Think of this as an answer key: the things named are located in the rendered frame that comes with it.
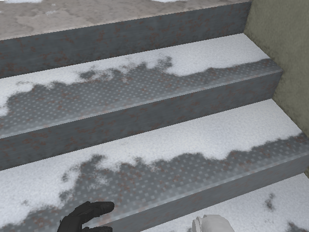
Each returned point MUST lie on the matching right robot thigh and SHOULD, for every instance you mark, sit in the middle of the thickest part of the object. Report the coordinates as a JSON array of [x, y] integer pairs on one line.
[[211, 223]]

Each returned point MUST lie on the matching robot left hand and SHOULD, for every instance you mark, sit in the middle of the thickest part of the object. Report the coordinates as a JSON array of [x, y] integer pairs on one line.
[[85, 212]]

